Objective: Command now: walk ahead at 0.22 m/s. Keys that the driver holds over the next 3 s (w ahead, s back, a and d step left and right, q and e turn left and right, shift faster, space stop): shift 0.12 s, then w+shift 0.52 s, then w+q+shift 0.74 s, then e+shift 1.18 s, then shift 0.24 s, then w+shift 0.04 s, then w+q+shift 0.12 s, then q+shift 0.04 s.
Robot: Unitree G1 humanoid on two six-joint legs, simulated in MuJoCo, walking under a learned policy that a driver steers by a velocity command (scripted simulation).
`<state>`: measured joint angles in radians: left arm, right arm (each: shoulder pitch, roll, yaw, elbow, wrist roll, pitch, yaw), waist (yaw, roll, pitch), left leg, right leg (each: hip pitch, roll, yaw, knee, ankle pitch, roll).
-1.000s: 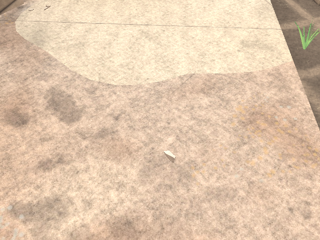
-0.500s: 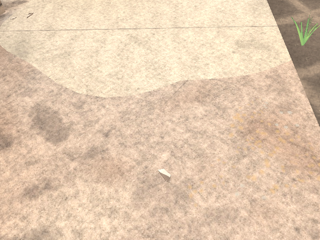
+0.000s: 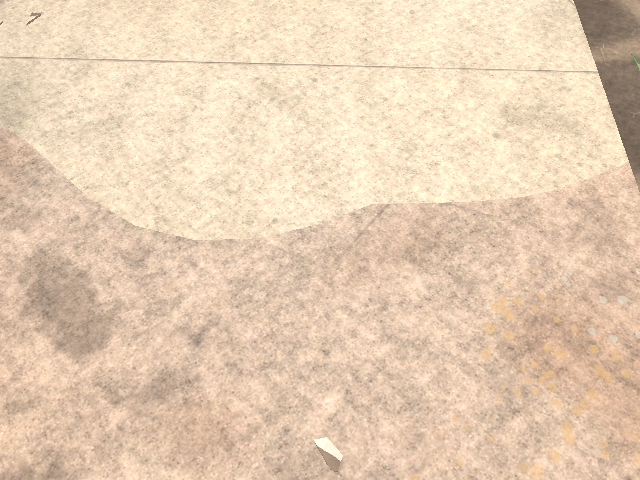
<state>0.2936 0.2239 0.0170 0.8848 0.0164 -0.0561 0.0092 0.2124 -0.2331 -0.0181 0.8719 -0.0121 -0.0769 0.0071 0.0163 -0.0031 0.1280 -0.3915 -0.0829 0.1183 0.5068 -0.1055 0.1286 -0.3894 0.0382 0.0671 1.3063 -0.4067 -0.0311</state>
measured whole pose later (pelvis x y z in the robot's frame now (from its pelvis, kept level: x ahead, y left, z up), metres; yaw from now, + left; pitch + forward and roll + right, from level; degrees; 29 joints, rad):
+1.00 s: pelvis +0.52 +0.03 +0.01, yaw +14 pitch +0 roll +2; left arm 0.22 0.22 0.02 0.85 0.05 -0.12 -0.01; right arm 0.31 -0.29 -0.08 0.95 -0.02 -0.04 0.02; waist -0.01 0.00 0.05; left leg -0.26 -0.19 0.03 0.47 -0.21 0.16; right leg -0.43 -0.09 0.06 1.30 -0.28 -0.03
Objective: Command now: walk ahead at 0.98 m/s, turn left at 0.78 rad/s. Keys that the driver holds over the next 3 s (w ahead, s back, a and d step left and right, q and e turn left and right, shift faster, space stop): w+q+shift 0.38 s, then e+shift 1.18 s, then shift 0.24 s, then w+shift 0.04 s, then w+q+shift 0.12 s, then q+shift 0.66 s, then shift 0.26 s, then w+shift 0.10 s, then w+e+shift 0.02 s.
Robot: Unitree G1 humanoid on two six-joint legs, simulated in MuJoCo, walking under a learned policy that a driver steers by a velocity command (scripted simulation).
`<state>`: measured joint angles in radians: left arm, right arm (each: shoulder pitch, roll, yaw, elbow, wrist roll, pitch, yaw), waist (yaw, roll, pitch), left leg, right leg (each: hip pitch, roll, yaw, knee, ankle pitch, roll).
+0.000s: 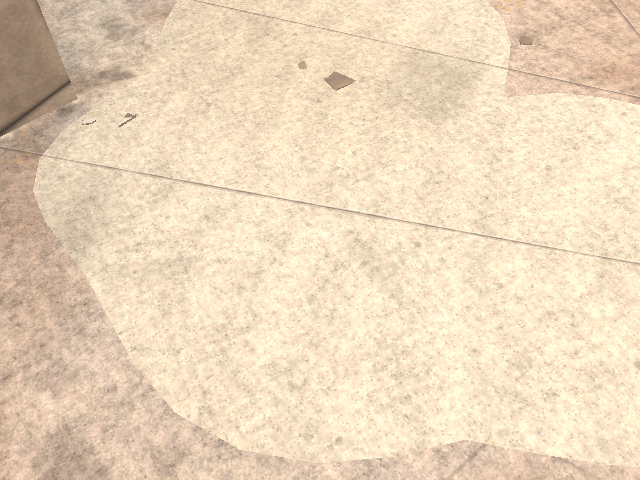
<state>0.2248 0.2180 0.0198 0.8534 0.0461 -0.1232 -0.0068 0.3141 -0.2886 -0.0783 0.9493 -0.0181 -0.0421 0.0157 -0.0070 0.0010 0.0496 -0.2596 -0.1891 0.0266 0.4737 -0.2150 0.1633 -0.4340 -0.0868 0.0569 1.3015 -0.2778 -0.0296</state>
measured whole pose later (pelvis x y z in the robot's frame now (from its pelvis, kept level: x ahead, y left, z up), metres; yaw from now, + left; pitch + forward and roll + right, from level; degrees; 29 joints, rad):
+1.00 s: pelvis +0.63 +0.09 +0.01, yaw +4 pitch +0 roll +0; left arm 0.16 0.30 0.08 0.72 0.01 0.08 -0.04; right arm 0.22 -0.27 -0.04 0.75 -0.03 -0.03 -0.03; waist 0.00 -0.01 0.08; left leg -0.29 0.10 0.25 0.48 -0.19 0.02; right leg -0.53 -0.05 -0.08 0.89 -0.29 0.00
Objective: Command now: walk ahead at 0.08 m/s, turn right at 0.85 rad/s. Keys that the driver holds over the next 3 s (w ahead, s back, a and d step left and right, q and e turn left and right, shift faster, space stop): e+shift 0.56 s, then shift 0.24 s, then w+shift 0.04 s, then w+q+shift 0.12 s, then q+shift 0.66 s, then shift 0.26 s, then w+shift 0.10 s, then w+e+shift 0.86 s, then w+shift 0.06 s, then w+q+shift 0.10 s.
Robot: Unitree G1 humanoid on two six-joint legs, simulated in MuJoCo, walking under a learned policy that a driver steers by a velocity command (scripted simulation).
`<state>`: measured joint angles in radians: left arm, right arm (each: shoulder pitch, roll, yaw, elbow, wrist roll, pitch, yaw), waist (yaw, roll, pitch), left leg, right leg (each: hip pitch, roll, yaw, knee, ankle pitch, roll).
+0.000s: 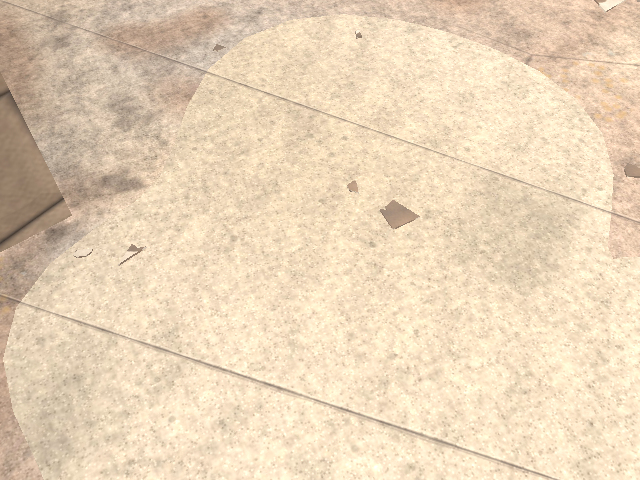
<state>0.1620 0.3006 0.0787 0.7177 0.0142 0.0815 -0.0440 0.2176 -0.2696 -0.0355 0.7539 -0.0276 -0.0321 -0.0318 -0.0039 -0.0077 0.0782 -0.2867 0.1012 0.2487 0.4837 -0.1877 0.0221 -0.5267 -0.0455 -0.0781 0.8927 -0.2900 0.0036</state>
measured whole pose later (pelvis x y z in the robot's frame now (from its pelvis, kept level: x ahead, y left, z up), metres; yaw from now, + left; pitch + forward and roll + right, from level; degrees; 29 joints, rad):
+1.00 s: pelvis +0.04 -0.03 +0.00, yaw -38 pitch +0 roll +0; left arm 0.25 0.26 0.02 0.74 0.04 0.00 -0.01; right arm 0.34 -0.28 -0.06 0.77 -0.01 0.03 0.01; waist -0.02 0.03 0.00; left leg -0.38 -0.03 -0.06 0.79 -0.40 0.06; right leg -0.11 0.05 -0.01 0.42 -0.31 -0.06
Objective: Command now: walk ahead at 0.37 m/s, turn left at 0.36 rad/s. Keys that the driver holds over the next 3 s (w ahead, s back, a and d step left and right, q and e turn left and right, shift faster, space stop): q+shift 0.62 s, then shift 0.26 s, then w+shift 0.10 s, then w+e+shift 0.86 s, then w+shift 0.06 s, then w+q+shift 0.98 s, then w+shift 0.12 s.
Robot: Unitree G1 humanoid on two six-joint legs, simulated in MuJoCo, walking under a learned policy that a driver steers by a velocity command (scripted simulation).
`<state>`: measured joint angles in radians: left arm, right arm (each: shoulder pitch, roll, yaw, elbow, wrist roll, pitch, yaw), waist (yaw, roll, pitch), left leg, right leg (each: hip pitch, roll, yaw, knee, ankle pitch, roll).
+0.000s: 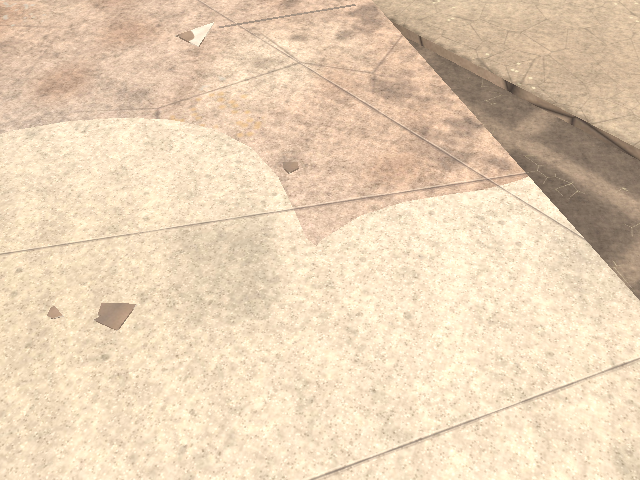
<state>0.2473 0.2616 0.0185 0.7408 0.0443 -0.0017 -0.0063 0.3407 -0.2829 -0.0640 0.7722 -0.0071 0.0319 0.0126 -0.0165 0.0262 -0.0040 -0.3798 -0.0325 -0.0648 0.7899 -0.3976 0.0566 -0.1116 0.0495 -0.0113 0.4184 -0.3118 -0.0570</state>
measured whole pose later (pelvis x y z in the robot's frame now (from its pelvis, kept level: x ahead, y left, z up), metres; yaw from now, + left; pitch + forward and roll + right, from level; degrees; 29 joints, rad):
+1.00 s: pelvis +0.25 +0.03 +0.01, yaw +41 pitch +1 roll +1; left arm 0.26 0.27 0.02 0.73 0.03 0.00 0.01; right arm 0.24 -0.31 -0.06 0.72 -0.04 0.03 0.02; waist 0.01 0.04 -0.01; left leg -0.43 -0.16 -0.16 0.90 -0.37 0.03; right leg -0.22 0.04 0.06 0.43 -0.23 -0.05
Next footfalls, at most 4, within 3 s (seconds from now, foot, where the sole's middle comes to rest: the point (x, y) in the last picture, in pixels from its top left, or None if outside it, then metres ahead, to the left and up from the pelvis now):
0.34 left None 0.23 0.12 -0.78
0.88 right None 0.34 -0.02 -0.77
1.32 left None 0.33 0.27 -0.77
1.76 right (238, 364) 0.80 0.23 -0.77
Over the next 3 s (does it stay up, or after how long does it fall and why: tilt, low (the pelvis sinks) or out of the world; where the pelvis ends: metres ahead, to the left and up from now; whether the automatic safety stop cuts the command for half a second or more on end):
stays up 1.78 0.46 -0.02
